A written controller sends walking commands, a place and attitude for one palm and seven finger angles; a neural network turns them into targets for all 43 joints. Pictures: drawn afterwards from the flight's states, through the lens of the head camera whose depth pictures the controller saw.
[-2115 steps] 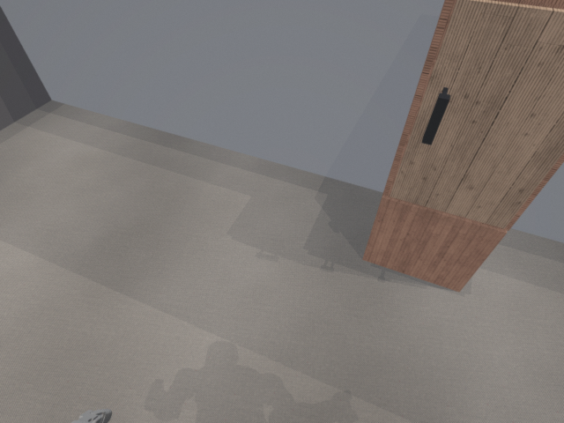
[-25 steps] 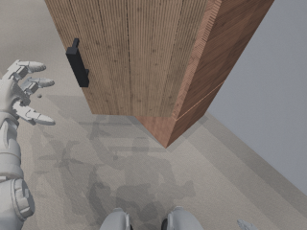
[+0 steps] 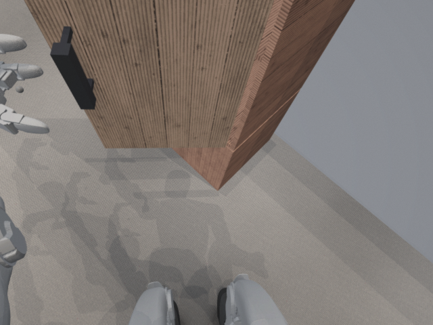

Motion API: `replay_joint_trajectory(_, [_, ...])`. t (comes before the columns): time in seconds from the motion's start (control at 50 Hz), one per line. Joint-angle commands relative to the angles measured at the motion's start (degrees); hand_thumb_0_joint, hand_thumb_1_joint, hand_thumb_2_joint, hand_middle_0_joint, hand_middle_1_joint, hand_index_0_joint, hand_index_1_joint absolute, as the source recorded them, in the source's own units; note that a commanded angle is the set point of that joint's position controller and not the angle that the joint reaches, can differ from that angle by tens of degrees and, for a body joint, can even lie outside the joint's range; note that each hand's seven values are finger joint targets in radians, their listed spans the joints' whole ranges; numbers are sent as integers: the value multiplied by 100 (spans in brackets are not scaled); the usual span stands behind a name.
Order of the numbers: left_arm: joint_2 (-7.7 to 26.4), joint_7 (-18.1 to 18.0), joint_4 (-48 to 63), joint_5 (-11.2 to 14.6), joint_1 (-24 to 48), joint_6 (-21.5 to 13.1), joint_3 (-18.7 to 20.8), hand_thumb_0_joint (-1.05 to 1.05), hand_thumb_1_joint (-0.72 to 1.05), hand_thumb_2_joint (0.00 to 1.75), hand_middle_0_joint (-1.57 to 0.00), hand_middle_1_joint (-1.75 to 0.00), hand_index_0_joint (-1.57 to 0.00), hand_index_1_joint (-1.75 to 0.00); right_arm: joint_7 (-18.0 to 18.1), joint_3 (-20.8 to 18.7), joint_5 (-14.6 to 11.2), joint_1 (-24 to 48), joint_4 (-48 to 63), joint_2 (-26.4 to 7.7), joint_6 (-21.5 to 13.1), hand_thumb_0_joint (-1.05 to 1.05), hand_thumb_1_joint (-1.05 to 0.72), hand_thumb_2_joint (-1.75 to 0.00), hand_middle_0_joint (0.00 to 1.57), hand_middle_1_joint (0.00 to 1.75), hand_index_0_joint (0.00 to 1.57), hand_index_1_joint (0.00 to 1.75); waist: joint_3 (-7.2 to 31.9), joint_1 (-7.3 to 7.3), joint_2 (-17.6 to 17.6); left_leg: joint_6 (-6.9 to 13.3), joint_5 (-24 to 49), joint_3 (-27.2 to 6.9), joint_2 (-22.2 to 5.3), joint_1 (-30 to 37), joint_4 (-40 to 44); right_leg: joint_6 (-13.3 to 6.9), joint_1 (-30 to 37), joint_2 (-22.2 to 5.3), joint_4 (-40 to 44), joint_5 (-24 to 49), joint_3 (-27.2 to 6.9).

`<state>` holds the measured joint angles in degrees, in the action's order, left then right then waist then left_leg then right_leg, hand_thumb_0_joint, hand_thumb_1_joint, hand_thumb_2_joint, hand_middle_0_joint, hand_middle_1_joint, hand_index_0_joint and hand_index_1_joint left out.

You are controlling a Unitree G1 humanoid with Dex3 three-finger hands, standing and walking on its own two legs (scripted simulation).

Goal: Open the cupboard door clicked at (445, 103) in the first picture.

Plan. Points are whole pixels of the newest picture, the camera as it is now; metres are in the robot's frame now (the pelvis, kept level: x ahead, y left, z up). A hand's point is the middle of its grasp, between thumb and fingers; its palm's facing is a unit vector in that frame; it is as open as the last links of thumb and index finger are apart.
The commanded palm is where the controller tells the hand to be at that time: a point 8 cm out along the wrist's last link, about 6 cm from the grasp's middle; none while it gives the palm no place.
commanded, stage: move the hooked fingers beside the handle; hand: left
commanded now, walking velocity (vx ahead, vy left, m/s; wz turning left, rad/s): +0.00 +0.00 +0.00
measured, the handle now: (78, 70) +0.55 +0.21 +0.07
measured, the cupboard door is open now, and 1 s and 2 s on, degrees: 47 47 47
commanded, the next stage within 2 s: slide the fingers in behind the handle in 0.84 s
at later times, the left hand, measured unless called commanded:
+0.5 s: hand (20, 86) +0.50 +0.29 +0.07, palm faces -0.01 -1.00 -0.01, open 14.0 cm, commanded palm +0.49 +0.32 +0.07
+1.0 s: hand (33, 84) +0.51 +0.27 +0.07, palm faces -0.01 -1.00 -0.03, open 14.0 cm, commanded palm +0.50 +0.30 +0.07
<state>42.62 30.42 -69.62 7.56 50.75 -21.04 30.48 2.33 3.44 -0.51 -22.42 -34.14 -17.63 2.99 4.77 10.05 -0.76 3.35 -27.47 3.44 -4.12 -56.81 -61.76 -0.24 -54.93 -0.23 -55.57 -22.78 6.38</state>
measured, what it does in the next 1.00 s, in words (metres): stands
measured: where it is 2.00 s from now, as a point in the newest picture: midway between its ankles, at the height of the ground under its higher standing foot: outside the picture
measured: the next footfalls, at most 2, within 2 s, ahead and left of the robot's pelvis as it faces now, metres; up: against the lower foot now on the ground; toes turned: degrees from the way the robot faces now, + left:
none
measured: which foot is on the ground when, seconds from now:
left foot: down 0.00-1.00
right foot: down 0.00-1.00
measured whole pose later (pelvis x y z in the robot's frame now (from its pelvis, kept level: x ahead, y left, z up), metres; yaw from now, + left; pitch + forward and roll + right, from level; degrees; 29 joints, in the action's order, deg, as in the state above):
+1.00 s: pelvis +0.01 +0.01 +0.00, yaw +0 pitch +25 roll -5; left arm 41.2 28.2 -66.2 7.0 51.1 -19.8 29.0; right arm 0.9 3.6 0.0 -22.6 -33.5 -16.4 5.9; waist 4.9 10.3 -1.5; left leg 3.5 -28.6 2.8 -4.2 -58.8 -62.3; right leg 0.2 -56.3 0.1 -55.0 -23.4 6.7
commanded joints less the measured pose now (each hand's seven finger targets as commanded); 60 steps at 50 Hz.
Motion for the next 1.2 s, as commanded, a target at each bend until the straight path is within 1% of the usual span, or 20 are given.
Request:
replay_joint_trajectory(0.0, [1955, 57, 988, 68, 2308, -278, 185, 0, -50, 30, -30, -120, -30, -120, 79, -395, 49, -1052, 226, -1165, -27, 0, -90, -90, 20, 30, 20, 30, 2707, 7, -1059, -185, 2622, -801, 114, 2293, 687, -104, 792, 316, 442, 1322, -353])
replay_joint_trajectory(0.02, [1959, 41, 949, 39, 2523, -251, 113, 0, -50, 30, -30, -120, -30, -120, 83, -375, 46, -1056, 207, -1170, -7, 0, -90, -90, 20, 30, 20, 30, 2611, 100, -1097, -183, 2541, -823, 105, 2248, 665, -98, 654, 315, 433, 1241, -340])
replay_joint_trajectory(0.1, [1756, 68, 992, 77, 2182, -248, 71, 0, -50, 30, -30, -120, -30, -120, 27, -399, 78, -1151, 243, -1161, 35, 0, -90, -90, 20, 30, 20, 30, 2946, 21, -1161, -221, 2907, -873, 78, 2587, 644, -106, 596, 332, 407, 1309, -296])
replay_joint_trajectory(0.16, [2005, 53, 933, 64, 2074, -167, 279, 0, -50, 30, -30, -120, -30, -120, 20, -403, 67, -1141, 304, -1169, 66, 0, -90, -90, 20, 30, 20, 30, 2866, -1, -912, -157, 2715, -792, 114, 2150, 626, -78, 874, 333, 407, 1429, -332])
replay_joint_trajectory(0.22, [2076, 32, 1371, 31, 2195, -266, 317, 0, -50, 30, -30, -120, -30, -120, -14, -421, 86, -1161, 317, -1147, 94, 0, -90, -90, 20, 30, 20, 30, 3157, -65, -1347, -222, 3106, -841, 83, 2592, 604, -104, 760, 346, 358, 1499, -306])
replay_joint_trajectory(0.28, [2135, -16, 1412, 89, 2130, -312, 434, 0, -50, 30, -30, -120, -30, -120, -19, -435, 94, -1157, 329, -1158, 94, 0, -90, -90, 20, 30, 20, 30, 3030, -55, -1192, -210, 3073, -856, 76, 2526, 613, -128, 792, 381, 360, 1475, -279])
replay_joint_trajectory(0.42, [1627, -4, 1453, 97, 2193, -274, 40, 0, -50, 30, -30, -120, -30, -120, -35, -436, 75, -1144, 218, -1112, 167, 0, -90, -90, 20, 30, 20, 30, 2922, 34, -1482, -313, 3474, -975, 17, 3088, 651, -107, 349, 380, 454, 1329, -207])
replay_joint_trajectory(0.48, [1407, -14, 1293, 153, 2132, -221, -64, 0, -50, 30, -30, -120, -30, -120, -32, -427, 77, -1139, 225, -1102, 179, 0, -90, -90, 20, 30, 20, 30, 2758, 87, -1292, -274, 3377, -964, 32, 2961, 647, -121, 328, 380, 454, 1333, -187])
replay_joint_trajectory(0.56, [1744, -131, 1129, 34, 2250, -201, 88, 0, -50, 30, -30, -120, -30, -120, -4, -413, 79, -1089, 251, -1135, 171, 0, -90, -90, 20, 30, 20, 30, 2554, 92, -1022, -227, 2782, -919, 76, 2456, 674, -103, 504, 355, 448, 1220, -230])
replay_joint_trajectory(0.6, [1748, -144, 1389, 20, 2444, -323, 64, 0, -50, 30, -30, -120, -30, -120, -9, -404, 98, -1091, 249, -1116, 160, 0, -90, -90, 20, 30, 20, 30, 2858, 50, -1443, -307, 3203, -964, 55, 2834, 618, -127, 366, 353, 371, 1282, -220])
replay_joint_trajectory(0.64, [1712, -152, 1267, 24, 2392, -329, 51, 0, -50, 30, -30, -120, -30, -120, -14, -406, 95, -1084, 246, -1115, 153, 0, -90, -90, 20, 30, 20, 30, 2808, 112, -1204, -280, 3123, -954, 48, 2708, 576, -109, 403, 363, 371, 1302, -228])
replay_joint_trajectory(0.7, [1776, -134, 1288, 25, 2433, -342, 95, 0, -50, 30, -30, -120, -30, -120, -1, -404, 96, -1090, 232, -1121, 155, 0, -90, -90, 20, 30, 20, 30, 2978, 73, -1400, -310, 3334, -971, 43, 2828, 537, -114, 388, 356, 333, 1372, -233])
replay_joint_trajectory(0.82, [1833, -149, 1363, 10, 2339, -238, 143, 0, -50, 30, -30, -120, -30, -120, -11, -405, 90, -1142, 247, -1115, 186, 0, -90, -90, 20, 30, 20, 30, 3131, 26, -1336, -302, 3513, -992, 44, 2867, 533, -101, 501, 359, 326, 1491, -219])
replay_joint_trajectory(0.9, [1655, -180, 1705, 59, 2390, -277, 48, 0, -50, 30, -30, -120, -30, -120, -48, -414, 94, -1150, 243, -1079, 220, 0, -90, -90, 20, 30, 20, 30, 3276, 24, -1495, -345, 3868, -1026, 12, 3149, 547, -98, 473, 374, 358, 1597, -207])
replay_joint_trajectory(0.96, [1297, -228, 1449, 99, 2115, -199, -123, 0, -50, 30, -30, -120, -30, -120, -70, -426, 77, -1108, 238, -1046, 245, 0, -90, -90, 20, 30, 20, 30, 2901, 78, -1115, -258, 3361, -940, 47, 2832, 629, -76, 563, 383, 463, 1487, -204])
replay_joint_trajectory(0.98, [1197, -235, 1537, 139, 2245, -228, -191, 0, -50, 30, -30, -120, -30, -120, -61, -418, 73, -1122, 241, -1042, 236, 0, -90, -90, 20, 30, 20, 30, 2896, 98, -1197, -254, 3387, -952, 50, 2881, 630, -100, 532, 385, 443, 1484, -201])
replay_joint_trajectory(1.02, [1404, -304, 1528, 103, 2138, -225, -16, 0, -50, 30, -30, -120, -30, -120, -58, -443, 86, -1131, 222, -1056, 238, 0, -90, -90, 20, 30, 20, 30, 3004, 35, -1110, -234, 3216, -887, 75, 2778, 649, -84, 736, 377, 470, 1541, -240])
replay_joint_trajectory(1.08, [1276, -399, 1446, 90, 2095, -258, -82, 0, -50, 30, -30, -120, -30, -120, -62, -415, 85, -1093, 265, -1016, 223, 0, -90, -90, 20, 30, 20, 30, 2765, 50, -1046, -177, 2989, -793, 121, 2483, 656, -106, 860, 375, 464, 1610, -276])
replay_joint_trajectory(1.12, [1503, -455, 1495, 29, 2058, -314, 59, 0, -50, 30, -30, -120, -30, -120, -66, -432, 87, -1105, 279, -1025, 214, 0, -90, -90, 20, 30, 20, 30, 2915, -23, -1020, -188, 2976, -775, 135, 2436, 678, -97, 1090, 369, 460, 1698, -317])
replay_joint_trajectory(1.18, [1185, -481, 1703, 77, 1988, -426, -117, 0, -50, 30, -30, -120, -30, -120, -109, -432, 85, -1065, 307, -971, 214, 0, -90, -90, 20, 30, 20, 30, 2952, -23, -1145, -194, 3189, -754, 130, 2625, 662, -122, 1049, 381, 448, 1797, -304])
